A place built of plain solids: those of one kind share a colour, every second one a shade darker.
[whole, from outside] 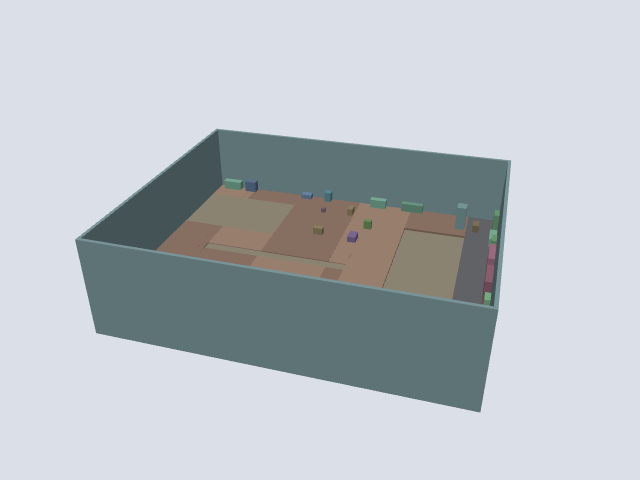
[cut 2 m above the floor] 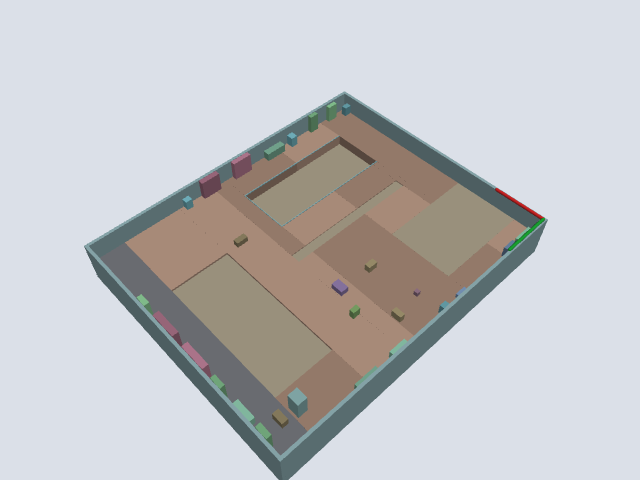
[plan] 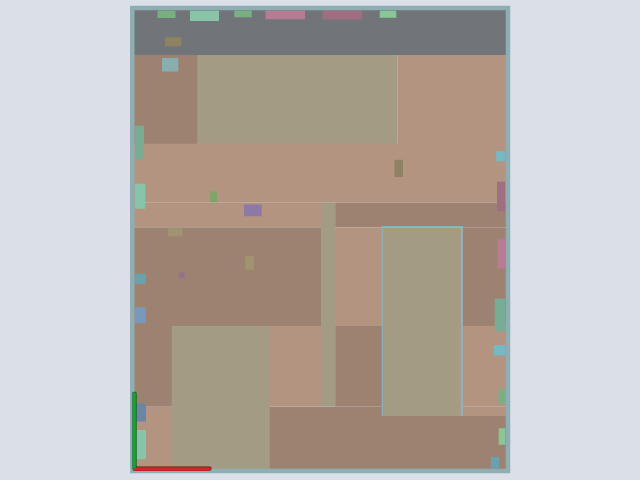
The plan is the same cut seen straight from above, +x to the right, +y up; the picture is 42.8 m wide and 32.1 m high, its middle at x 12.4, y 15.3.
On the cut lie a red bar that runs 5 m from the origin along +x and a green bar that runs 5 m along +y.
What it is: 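A vehicle workshop, tram depot or goods shed with inspection pits, wash bays, truck wells or a traverser pit in its floor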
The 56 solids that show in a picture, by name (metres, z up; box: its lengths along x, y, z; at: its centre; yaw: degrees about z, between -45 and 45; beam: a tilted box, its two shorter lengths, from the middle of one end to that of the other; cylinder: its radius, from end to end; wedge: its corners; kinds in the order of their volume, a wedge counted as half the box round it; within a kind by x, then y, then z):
{
 "floor_1": {"box": [2.49, 3.53, 2.4], "at": [1.25, 1.76, -1.2]},
 "floor_2": {"box": [2.49, 0.61, 2.4], "at": [1.25, 3.83, -1.2]},
 "floor_3": {"box": [2.49, 5.41, 2.4], "at": [1.25, 6.84, -1.2]},
 "floor_4": {"box": [4.19, 5.93, 2.4], "at": [2.1, 24.7, -1.2]},
 "floor_5": {"box": [12.47, 6.61, 2.4], "at": [6.24, 12.86, -1.2]},
 "floor_6": {"box": [12.47, 1.64, 2.4], "at": [6.24, 16.98, -1.2]},
 "floor_7": {"box": [3.43, 5.41, 2.4], "at": [10.76, 6.84, -1.2]},
 "floor_8": {"box": [24.82, 3.94, 2.4], "at": [12.41, 19.77, -1.2]},
 "floor_9": {"box": [7.57, 0.61, 2.4], "at": [12.82, 3.83, -1.2]},
 "floor_10": {"box": [3.17, 5.41, 2.4], "at": [15.03, 6.84, -1.2]},
 "floor_11": {"box": [3.17, 6.61, 2.4], "at": [15.03, 12.86, -1.2]},
 "floor_12": {"box": [15.78, 3.53, 2.4], "at": [16.93, 1.76, -1.2]},
 "floor_13": {"box": [11.38, 1.64, 2.4], "at": [19.13, 16.98, -1.2]},
 "floor_14": {"box": [7.23, 5.93, 2.4], "at": [21.2, 24.7, -1.2]},
 "floor_15": {"box": [2.93, 0.61, 2.4], "at": [23.36, 3.83, -1.2]},
 "floor_16": {"box": [2.93, 5.41, 2.4], "at": [23.36, 6.84, -1.2]},
 "floor_17": {"box": [2.93, 6.61, 2.4], "at": [23.36, 12.86, -1.2]},
 "bay_floor_1": {"box": [6.55, 9.55, 2.4], "at": [5.76, 4.78, -1.2]},
 "bay_floor_2": {"box": [13.4, 5.93, 2.2], "at": [10.89, 24.7, -1.3]},
 "bay_floor_3": {"box": [0.97, 13.66, 2.33], "at": [12.96, 10.97, -1.24]},
 "bay_floor_4": {"box": [5.28, 12.63, 1.33], "at": [19.25, 9.85, -1.74]},
 "wall_1": {"box": [0.3, 30.67, 8.98], "at": [-0.15, 15.34, 2.09]},
 "wall_2": {"box": [25.42, 0.3, 8.98], "at": [12.41, -0.15, 2.09]},
 "wall_3": {"box": [25.42, 0.3, 8.98], "at": [12.41, 30.82, 2.09]},
 "wall_4": {"box": [0.3, 30.67, 8.98], "at": [24.97, 15.34, 2.09]},
 "rack_1": {"box": [2.64, 0.58, 2.21], "at": [10.08, 30.35, 1.05]},
 "rack_2": {"box": [2.66, 0.59, 2.27], "at": [13.9, 30.34, 1.08]},
 "rack_3": {"box": [0.56, 1.97, 2.07], "at": [24.51, 18.2, 0.98]},
 "rack_4": {"box": [0.52, 2.02, 2.06], "at": [24.53, 14.4, 0.98]},
 "bench_1": {"box": [0.6, 2.23, 0.91], "at": [0.33, 21.84, 0.41]},
 "bench_2": {"box": [0.68, 1.67, 0.94], "at": [0.37, 18.23, 0.42]},
 "bench_3": {"box": [0.74, 1.96, 0.95], "at": [0.4, 1.61, 0.42]},
 "bench_4": {"box": [1.93, 0.69, 0.93], "at": [4.67, 30.3, 0.41]},
 "bench_5": {"box": [0.71, 2.19, 0.92], "at": [24.43, 10.29, 0.41]},
 "cupboard_1": {"box": [1.21, 0.49, 2.0], "at": [2.13, 30.39, 0.95]},
 "cupboard_2": {"box": [1.18, 0.45, 1.99], "at": [7.25, 30.41, 0.94]},
 "cupboard_3": {"box": [1.1, 0.48, 2.05], "at": [16.95, 30.4, 0.97]},
 "cupboard_4": {"box": [0.44, 1.11, 1.87], "at": [24.57, 2.17, 0.89]},
 "cupboard_5": {"box": [0.45, 0.97, 2.02], "at": [24.57, 4.83, 0.96]},
 "lift_1": {"box": [1.1, 0.91, 2.41], "at": [2.38, 27.02, 1.16]},
 "bin_1": {"box": [0.72, 0.68, 1.08], "at": [0.39, 12.7, 0.49]},
 "bin_2": {"box": [0.56, 0.76, 1.05], "at": [24.09, 0.41, 0.47]},
 "bin_3": {"box": [0.77, 0.71, 1.15], "at": [24.41, 7.92, 0.53]},
 "bin_4": {"box": [0.61, 0.68, 1.06], "at": [24.48, 20.9, 0.48]},
 "chest_1": {"box": [1.09, 0.6, 0.78], "at": [2.58, 28.56, 0.34]},
 "chest_2": {"box": [0.96, 0.52, 0.78], "at": [2.72, 15.81, 0.34]},
 "chest_3": {"box": [0.57, 0.94, 0.74], "at": [7.7, 13.76, 0.32]},
 "chest_4": {"box": [0.56, 1.15, 0.6], "at": [17.67, 20.09, 0.25]},
 "crates_1": {"box": [0.72, 1.09, 0.52], "at": [0.39, 10.29, 0.21]},
 "crates_2": {"box": [0.73, 1.21, 1.19], "at": [0.4, 3.77, 0.55]},
 "stack_1": {"box": [1.19, 0.79, 0.62], "at": [7.92, 17.29, 0.26]},
 "trolley_1": {"box": [0.48, 0.75, 0.91], "at": [5.29, 18.18, 0.41]},
 "bay_kerb_1": {"box": [0.08, 12.71, 0.12], "at": [16.57, 9.88, 0.01]},
 "bay_kerb_2": {"box": [5.28, 0.08, 0.12], "at": [19.25, 16.2, 0.01]},
 "bay_kerb_3": {"box": [0.08, 12.71, 0.12], "at": [21.93, 9.88, 0.01]},
 "stand_1": {"box": [0.4, 0.4, 0.51], "at": [3.15, 12.94, 0.2]}
}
